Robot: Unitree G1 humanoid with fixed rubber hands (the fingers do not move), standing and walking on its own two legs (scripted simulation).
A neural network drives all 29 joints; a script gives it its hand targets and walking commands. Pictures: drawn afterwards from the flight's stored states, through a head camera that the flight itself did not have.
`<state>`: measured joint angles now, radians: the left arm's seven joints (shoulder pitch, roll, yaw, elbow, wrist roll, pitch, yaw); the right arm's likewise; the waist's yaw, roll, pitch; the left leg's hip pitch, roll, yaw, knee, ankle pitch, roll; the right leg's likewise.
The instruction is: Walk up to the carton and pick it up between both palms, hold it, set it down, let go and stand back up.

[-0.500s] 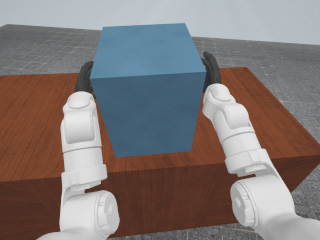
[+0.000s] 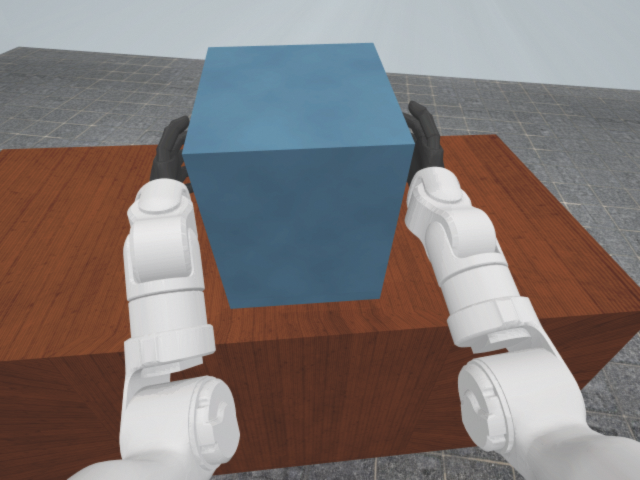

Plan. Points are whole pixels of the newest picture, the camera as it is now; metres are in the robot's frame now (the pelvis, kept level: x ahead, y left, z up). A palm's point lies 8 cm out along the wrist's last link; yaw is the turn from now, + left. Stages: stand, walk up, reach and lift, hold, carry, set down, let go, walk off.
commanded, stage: set down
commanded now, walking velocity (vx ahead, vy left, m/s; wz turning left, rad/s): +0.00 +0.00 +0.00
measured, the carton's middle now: (299, 180) +0.41 +0.01 +0.20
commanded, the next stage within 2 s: none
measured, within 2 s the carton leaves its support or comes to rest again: neither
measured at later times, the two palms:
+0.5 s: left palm (183, 219) +0.39 +0.16 +0.15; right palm (403, 205) +0.39 -0.12 +0.16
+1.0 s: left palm (189, 221) +0.41 +0.16 +0.14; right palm (400, 205) +0.41 -0.13 +0.15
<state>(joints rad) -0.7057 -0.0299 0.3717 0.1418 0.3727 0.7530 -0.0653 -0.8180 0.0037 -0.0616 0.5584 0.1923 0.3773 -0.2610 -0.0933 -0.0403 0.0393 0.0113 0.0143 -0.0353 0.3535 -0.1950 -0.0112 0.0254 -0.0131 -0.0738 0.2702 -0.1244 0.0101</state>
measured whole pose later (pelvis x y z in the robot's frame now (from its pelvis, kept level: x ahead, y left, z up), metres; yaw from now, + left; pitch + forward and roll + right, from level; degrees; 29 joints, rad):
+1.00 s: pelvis +0.02 +0.01 +0.00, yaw +1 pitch -6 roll -1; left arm -0.69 -0.04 0.35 0.53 0.32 0.31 0.01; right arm -0.75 0.05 -0.27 0.86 -0.05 -0.12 -0.15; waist -0.03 -0.05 0.08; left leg -0.02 0.01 -0.05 0.33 -0.20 -0.01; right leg 0.01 -0.02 -0.09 0.23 -0.13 0.02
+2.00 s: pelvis +0.04 +0.01 +0.00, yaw -2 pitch +2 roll -1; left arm -0.74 -0.07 0.45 0.79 0.33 0.11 0.03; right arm -0.78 0.08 -0.50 0.93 -0.27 -0.16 -0.08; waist 0.00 -0.03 0.01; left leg -0.15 0.01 0.00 0.32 -0.21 0.00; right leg -0.15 -0.02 -0.04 0.25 -0.13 0.02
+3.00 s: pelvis +0.04 +0.01 +0.00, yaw -2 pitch +10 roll -1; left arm -0.78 -0.04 0.52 1.00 0.34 -0.10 0.04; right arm -0.79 0.13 -0.65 0.96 -0.46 -0.26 -0.06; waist 0.00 -0.01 -0.05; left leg -0.32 0.01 0.00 0.33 -0.19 0.00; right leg -0.33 -0.02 -0.04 0.27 -0.12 0.02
